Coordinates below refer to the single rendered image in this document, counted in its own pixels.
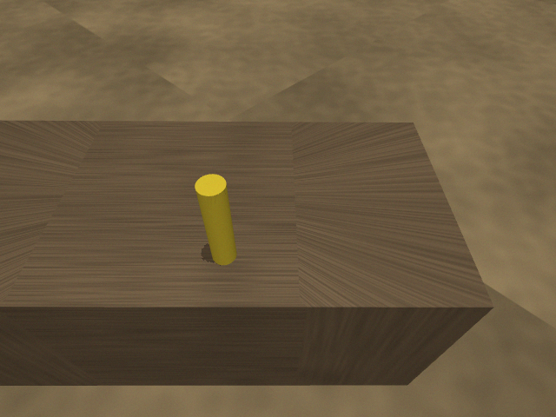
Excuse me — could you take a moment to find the can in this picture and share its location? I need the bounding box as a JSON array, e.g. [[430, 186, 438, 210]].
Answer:
[[195, 174, 236, 265]]

